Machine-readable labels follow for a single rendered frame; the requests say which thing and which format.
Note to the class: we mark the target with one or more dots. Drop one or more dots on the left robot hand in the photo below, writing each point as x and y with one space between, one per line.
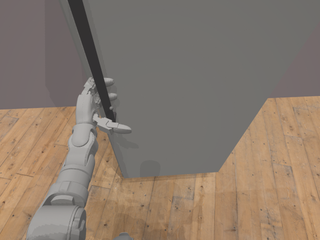
88 103

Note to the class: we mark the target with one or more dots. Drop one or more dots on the robot left shin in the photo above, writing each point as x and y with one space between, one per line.
124 234

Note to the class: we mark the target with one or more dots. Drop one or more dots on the left robot forearm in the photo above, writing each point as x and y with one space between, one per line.
71 186

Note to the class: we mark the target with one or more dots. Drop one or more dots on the left robot upper arm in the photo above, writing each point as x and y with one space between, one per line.
59 222

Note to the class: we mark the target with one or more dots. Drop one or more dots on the handle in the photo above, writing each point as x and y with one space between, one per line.
84 31

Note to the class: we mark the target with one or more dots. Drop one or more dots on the fridge door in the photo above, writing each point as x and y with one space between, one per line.
190 75

